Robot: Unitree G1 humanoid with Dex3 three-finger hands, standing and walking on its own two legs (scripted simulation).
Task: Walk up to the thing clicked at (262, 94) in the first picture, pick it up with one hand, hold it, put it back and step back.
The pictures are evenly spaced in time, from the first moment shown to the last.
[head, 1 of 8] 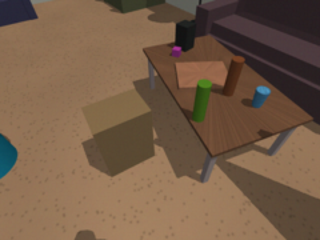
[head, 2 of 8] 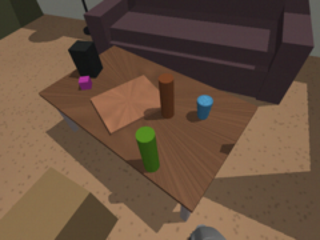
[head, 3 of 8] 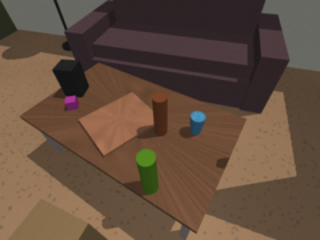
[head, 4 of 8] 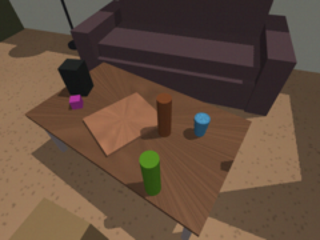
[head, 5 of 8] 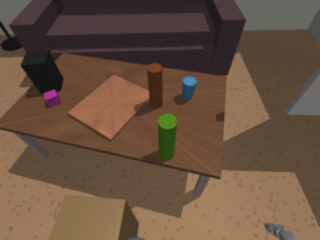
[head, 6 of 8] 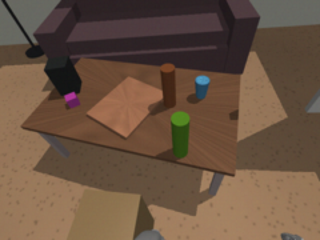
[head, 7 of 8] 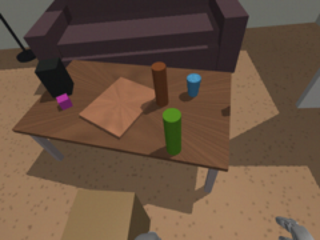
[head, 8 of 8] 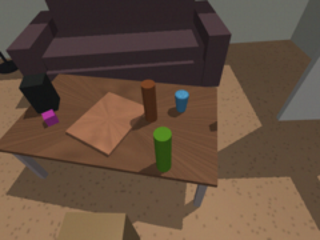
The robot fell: no
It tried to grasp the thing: no
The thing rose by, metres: 0.00
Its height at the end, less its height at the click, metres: +0.00
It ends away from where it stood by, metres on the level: 0.00
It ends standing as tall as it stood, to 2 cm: yes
